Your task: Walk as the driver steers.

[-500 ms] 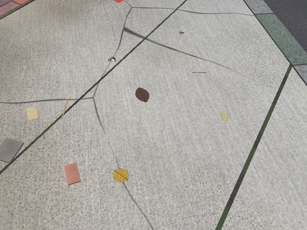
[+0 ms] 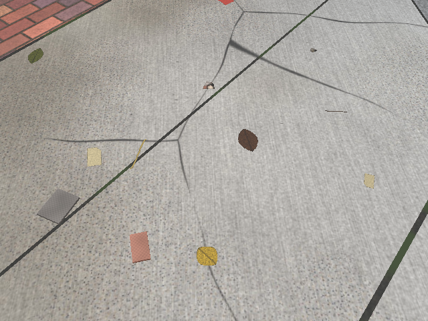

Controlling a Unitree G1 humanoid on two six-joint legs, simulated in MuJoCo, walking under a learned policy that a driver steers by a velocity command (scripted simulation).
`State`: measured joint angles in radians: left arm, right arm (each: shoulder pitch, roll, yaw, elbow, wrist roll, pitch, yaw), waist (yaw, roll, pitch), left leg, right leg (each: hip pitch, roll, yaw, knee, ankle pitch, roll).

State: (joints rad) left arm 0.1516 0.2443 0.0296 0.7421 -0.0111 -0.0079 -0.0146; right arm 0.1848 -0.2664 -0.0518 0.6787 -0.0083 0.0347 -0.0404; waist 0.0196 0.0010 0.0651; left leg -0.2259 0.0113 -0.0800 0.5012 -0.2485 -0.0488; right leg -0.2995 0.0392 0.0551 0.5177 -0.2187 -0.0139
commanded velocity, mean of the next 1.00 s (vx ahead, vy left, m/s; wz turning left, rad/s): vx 0.34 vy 0.00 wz -0.51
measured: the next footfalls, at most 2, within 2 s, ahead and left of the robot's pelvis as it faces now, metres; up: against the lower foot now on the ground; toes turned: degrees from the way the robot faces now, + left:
right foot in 0.28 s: +0.06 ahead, -0.11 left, +0.00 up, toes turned -11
left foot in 0.76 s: +0.45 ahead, -0.03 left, +0.00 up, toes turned -30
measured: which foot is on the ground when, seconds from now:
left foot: down 0.00-0.28, up 0.30-0.74, down 0.76-1.00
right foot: down 0.00-0.04, up 0.06-0.26, down 0.28-0.76, up 0.78-1.00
